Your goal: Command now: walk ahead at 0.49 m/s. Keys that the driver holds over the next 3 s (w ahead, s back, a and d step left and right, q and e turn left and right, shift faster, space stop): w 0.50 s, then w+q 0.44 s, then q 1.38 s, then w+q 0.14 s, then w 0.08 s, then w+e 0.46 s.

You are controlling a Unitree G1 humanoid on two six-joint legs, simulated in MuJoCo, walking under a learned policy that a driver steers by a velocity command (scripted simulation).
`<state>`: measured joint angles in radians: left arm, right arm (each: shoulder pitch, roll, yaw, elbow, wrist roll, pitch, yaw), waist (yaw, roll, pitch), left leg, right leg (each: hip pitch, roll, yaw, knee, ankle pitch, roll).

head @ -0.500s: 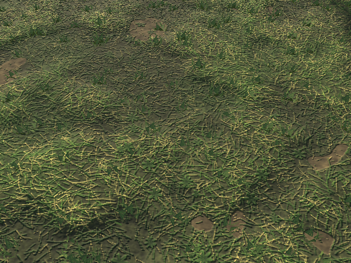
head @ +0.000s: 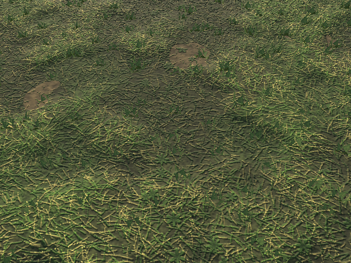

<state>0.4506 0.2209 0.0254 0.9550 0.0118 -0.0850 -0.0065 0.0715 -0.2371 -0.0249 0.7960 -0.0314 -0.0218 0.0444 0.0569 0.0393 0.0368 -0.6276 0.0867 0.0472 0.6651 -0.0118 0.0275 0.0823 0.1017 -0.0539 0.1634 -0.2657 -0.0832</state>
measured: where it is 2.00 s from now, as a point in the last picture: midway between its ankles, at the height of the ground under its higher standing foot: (192, 207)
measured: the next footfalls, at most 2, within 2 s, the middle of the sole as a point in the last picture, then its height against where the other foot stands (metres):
left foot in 0.12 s outside the picture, level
right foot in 0.64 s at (218, 247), level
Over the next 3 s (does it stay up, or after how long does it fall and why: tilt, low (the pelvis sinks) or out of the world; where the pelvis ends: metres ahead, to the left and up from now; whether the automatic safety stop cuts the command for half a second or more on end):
stays up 0.84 0.20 0.00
